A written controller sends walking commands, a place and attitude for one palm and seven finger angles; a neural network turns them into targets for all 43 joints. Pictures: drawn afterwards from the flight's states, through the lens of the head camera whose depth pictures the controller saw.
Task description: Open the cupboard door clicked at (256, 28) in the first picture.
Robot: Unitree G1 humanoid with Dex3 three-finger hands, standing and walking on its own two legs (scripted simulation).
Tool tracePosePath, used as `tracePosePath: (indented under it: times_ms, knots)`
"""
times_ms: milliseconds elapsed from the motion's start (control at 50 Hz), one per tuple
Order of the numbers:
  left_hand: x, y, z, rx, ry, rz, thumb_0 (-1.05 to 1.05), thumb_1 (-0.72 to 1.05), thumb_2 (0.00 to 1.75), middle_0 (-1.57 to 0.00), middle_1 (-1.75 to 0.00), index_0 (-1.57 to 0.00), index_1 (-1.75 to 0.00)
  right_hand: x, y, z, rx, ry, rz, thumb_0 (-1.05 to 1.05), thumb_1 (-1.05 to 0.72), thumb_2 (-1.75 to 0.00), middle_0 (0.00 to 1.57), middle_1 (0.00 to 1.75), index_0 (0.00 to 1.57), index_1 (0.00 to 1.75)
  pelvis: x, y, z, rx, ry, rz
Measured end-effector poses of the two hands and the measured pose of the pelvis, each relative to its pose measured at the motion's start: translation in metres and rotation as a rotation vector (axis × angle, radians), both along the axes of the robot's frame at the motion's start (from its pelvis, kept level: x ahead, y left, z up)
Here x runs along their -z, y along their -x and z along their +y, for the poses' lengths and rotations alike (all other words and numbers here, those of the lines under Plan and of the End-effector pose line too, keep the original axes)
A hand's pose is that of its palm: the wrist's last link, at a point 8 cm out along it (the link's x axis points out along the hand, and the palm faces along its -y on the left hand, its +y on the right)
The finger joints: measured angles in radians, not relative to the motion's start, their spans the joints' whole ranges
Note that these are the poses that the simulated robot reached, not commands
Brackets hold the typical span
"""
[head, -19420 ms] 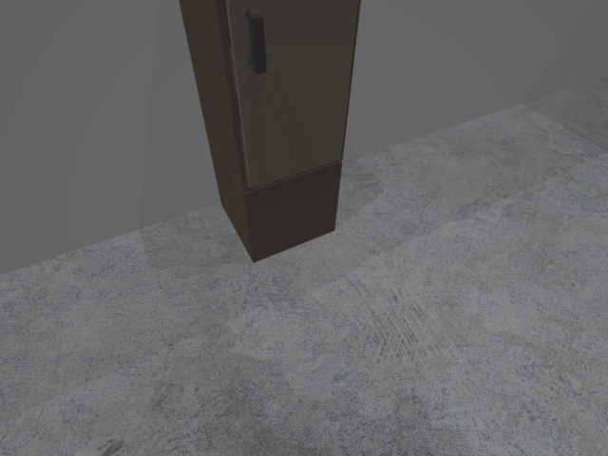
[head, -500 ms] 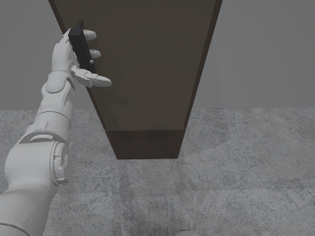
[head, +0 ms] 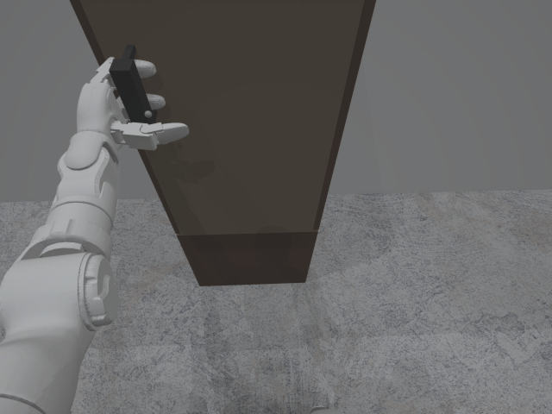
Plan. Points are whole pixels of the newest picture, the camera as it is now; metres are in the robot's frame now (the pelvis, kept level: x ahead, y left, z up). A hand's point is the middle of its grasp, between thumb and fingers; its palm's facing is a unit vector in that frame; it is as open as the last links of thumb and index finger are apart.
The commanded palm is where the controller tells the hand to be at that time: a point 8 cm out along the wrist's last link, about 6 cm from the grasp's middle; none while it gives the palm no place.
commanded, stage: close the thumb around the handle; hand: left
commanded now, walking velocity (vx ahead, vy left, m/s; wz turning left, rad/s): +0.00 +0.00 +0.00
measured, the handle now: (139, 94) +0.55 +0.16 +0.15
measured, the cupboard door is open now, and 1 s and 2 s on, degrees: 0 14 41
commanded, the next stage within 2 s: pull the door open along its arc in 0.42 s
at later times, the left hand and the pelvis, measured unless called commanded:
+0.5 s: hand (151, 112) +0.51 +0.14 +0.15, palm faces -0.02 -1.00 +0.00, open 5.8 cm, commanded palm +0.48 +0.19 +0.15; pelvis +0.01 +0.01 +0.00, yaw +0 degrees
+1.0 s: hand (156, 156) +0.43 +0.12 +0.15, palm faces -0.06 -1.00 +0.01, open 6.3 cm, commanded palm +0.36 +0.18 +0.15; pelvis +0.02 +0.00 +0.01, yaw -2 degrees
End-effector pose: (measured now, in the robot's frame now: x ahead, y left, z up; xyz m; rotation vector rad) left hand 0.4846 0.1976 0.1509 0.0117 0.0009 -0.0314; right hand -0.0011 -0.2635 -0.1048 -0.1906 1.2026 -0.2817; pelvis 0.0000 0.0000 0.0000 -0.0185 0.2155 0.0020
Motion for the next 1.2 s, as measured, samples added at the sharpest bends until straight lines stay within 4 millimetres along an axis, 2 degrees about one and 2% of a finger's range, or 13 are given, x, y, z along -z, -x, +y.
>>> tracePosePath:
  times_ms: [120, 320, 640, 760, 860, 940, 1060, 1200]
  knots:
    - [0.005, -0.003, -0.002, -0.005, 0.009, 0.022, -0.01, 0.15, 0.58, -0.34, -1.27, -0.35, -1.27, 0.001, -0.008, 0.005, -0.011, -0.008, -0.013, 0.01, -0.90, -0.90, 0.20, 0.30, 0.20, 0.30, 0.000, 0.000, 0.002, -0.002, 0.000, 0.004]
    - [0.002, -0.006, -0.002, -0.006, -0.001, -0.007, 0.00, 0.67, 0.80, -0.38, -1.33, -0.39, -1.32, 0.004, -0.011, 0.011, -0.014, -0.025, -0.001, 0.01, -0.90, -0.90, 0.20, 0.30, 0.20, 0.30, 0.001, -0.007, 0.005, 0.000, -0.001, 0.010]
    - [0.003, -0.005, -0.003, -0.012, 0.011, -0.004, 0.01, 0.69, 0.82, -0.40, -1.35, -0.40, -1.35, 0.002, -0.015, 0.009, -0.005, -0.017, -0.012, 0.01, -0.90, -0.90, 0.20, 0.30, 0.20, 0.30, 0.000, -0.008, 0.006, 0.006, -0.001, 0.004]
    - [0.003, 0.004, -0.005, -0.004, 0.012, -0.019, 0.01, 0.70, 0.79, -0.40, -1.35, -0.40, -1.35, 0.001, -0.019, 0.009, 0.010, -0.028, -0.038, 0.01, -0.90, -0.90, 0.20, 0.30, 0.20, 0.30, -0.002, -0.011, 0.005, 0.023, -0.003, -0.008]
    - [0.004, 0.024, -0.008, -0.001, 0.023, -0.038, 0.02, 0.69, 0.75, -0.39, -1.35, -0.38, -1.35, -0.001, -0.033, 0.010, 0.015, -0.045, -0.094, 0.01, -0.90, -0.90, 0.20, 0.30, 0.20, 0.30, -0.005, -0.015, 0.004, 0.034, -0.005, -0.035]
    - [0.005, 0.050, -0.012, 0.009, 0.027, -0.058, 0.01, 0.68, 0.72, -0.37, -1.35, -0.35, -1.35, -0.005, -0.056, 0.011, 0.001, -0.062, -0.170, 0.01, -0.90, -0.90, 0.20, 0.30, 0.20, 0.30, -0.008, -0.017, 0.003, 0.040, -0.008, -0.063]
    - [0.006, 0.108, -0.030, 0.008, 0.060, -0.084, 0.02, 0.65, 0.69, -0.36, -1.35, -0.32, -1.35, -0.019, -0.109, 0.017, -0.052, -0.091, -0.339, 0.01, -0.90, -0.90, 0.20, 0.30, 0.20, 0.30, -0.012, -0.018, 0.002, 0.046, -0.011, -0.114]
    - [0.004, 0.176, -0.072, -0.126, 0.135, -0.058, 0.05, 0.61, 0.66, -0.34, -1.35, -0.32, -1.29, -0.048, -0.181, 0.036, -0.172, -0.133, -0.523, 0.01, -0.90, -0.90, 0.20, 0.30, 0.20, 0.30, -0.015, -0.014, -0.005, 0.033, -0.019, -0.179]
